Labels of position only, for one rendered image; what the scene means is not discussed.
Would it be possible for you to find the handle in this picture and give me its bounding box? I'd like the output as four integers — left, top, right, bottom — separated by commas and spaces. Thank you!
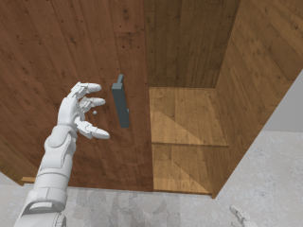
111, 74, 130, 129

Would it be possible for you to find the robot right hand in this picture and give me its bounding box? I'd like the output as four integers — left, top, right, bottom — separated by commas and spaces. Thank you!
229, 204, 258, 227

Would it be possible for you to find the left robot upper arm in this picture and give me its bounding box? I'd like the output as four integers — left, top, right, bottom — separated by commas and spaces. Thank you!
15, 212, 66, 227

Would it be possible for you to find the robot left hand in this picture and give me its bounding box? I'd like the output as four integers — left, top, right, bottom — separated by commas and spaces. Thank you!
57, 82, 110, 139

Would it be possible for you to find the left robot forearm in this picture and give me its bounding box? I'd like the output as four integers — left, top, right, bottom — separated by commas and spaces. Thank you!
13, 125, 78, 227

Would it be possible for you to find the wardrobe door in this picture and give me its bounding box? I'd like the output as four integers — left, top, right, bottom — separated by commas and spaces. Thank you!
0, 0, 154, 192
0, 134, 39, 178

